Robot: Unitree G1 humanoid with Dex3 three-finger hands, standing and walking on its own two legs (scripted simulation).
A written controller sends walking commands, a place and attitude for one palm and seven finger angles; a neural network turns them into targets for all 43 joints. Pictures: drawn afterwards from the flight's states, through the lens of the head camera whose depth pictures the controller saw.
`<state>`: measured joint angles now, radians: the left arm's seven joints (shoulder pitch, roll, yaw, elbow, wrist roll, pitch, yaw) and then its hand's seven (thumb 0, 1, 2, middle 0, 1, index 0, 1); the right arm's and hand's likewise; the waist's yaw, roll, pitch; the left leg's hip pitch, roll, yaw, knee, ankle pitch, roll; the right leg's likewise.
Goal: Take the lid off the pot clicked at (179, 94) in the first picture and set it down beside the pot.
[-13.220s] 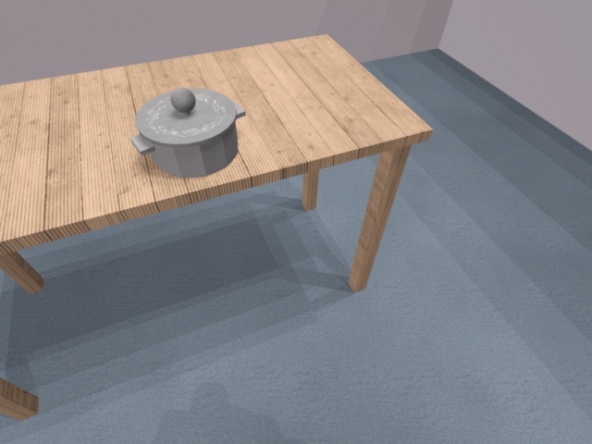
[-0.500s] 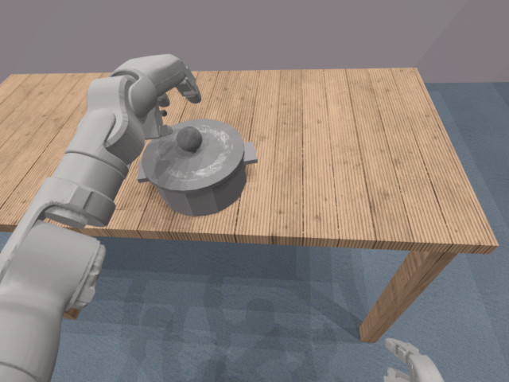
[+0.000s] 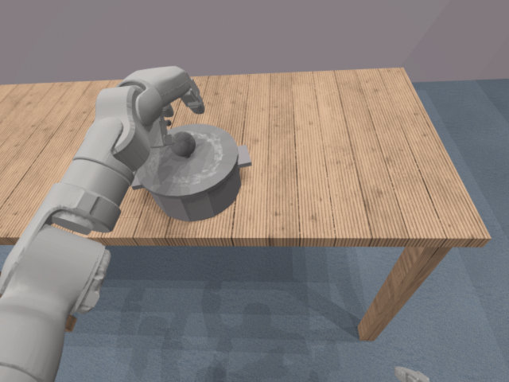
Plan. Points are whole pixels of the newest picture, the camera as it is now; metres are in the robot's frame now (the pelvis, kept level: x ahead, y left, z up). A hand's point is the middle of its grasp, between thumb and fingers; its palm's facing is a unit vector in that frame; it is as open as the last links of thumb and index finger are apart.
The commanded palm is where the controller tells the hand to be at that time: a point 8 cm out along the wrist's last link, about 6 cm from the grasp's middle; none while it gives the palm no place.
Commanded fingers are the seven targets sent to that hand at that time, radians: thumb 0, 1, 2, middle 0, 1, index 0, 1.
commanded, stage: move the open hand above the knob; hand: left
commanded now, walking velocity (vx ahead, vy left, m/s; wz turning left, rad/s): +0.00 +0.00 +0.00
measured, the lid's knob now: (182, 144) +0.49 +0.13 +0.11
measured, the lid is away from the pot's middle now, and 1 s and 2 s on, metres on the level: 0.00 0.00 0.00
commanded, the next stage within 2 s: lower the open fingers around the knob in 0.36 s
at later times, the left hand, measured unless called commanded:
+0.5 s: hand (162, 118) +0.46 +0.14 +0.19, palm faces -0.29 -0.06 -0.95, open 10.1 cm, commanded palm +0.45 +0.14 +0.26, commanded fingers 0.00 -0.34 1.53 -0.85 -0.08 -0.85 -0.08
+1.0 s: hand (171, 138) +0.46 +0.13 +0.16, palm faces -0.36 -0.08 -0.93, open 10.1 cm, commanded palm +0.45 +0.13 +0.22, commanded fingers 0.00 -0.34 1.53 -0.85 -0.08 -0.85 -0.08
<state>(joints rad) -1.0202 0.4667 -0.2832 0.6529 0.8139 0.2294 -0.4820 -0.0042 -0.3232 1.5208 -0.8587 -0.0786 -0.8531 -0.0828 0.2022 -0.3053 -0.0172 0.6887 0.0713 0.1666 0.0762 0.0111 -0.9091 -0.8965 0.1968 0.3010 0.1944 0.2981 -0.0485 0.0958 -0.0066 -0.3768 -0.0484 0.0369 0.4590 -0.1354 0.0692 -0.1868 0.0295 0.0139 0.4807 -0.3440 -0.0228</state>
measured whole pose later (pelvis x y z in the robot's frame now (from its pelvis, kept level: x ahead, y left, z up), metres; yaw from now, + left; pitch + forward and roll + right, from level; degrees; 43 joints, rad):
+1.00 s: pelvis +0.00 +0.01 +0.00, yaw +1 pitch +4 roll -1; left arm -1.11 0.38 -0.33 0.86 0.85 0.27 -0.44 0.00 -0.32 1.52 -0.86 -0.08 -0.85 -0.08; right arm 0.19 -0.29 -0.01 0.70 0.07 0.15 0.07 0.01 -0.91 -0.90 0.20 0.30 0.20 0.30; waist -0.05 0.07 -0.02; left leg -0.42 -0.06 0.03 0.47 -0.13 0.08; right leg -0.23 0.02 0.00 0.50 -0.34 -0.02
